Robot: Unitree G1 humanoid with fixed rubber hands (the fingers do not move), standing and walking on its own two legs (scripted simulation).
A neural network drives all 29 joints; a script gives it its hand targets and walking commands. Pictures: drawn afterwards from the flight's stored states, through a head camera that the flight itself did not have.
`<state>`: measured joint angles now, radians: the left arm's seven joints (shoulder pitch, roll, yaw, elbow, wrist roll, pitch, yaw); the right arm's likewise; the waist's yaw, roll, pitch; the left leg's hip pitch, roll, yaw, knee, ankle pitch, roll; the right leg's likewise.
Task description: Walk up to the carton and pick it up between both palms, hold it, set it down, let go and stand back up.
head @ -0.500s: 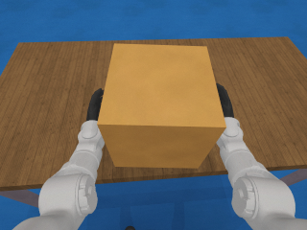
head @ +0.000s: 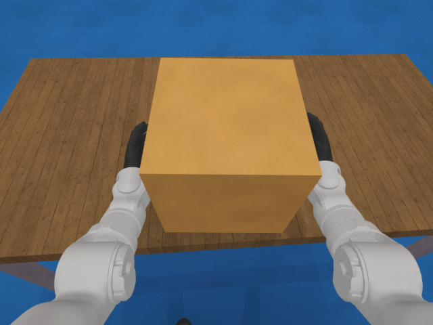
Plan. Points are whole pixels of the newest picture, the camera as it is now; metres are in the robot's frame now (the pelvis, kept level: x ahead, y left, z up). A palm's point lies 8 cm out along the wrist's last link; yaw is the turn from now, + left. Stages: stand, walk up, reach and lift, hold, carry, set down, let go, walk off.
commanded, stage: reach and lift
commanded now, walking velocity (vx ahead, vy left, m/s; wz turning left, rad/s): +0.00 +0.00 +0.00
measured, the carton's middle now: (225, 151) +0.45 +0.04 +0.03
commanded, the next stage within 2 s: none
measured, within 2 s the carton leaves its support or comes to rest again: neither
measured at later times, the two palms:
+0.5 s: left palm (135, 143) +0.39 +0.21 +0.10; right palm (340, 135) +0.42 -0.15 +0.14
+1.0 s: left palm (112, 130) +0.37 +0.22 +0.16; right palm (350, 119) +0.40 -0.13 +0.20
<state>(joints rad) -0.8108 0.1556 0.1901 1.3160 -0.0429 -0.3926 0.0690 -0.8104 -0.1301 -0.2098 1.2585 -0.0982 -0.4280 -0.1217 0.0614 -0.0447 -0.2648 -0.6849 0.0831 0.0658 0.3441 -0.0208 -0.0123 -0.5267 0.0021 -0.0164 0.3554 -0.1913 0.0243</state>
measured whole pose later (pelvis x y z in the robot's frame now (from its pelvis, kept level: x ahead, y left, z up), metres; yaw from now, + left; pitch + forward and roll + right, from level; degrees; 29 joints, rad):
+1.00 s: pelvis -0.01 +0.00 +0.01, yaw +3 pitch -1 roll -1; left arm -0.76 0.15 0.26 0.71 0.13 0.39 0.01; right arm -0.88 -0.12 -0.18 1.02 0.12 0.12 -0.10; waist 0.00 -0.10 -0.09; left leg -0.23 0.05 0.03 0.26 -0.02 -0.02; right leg -0.06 -0.02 -0.04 0.29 -0.20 0.02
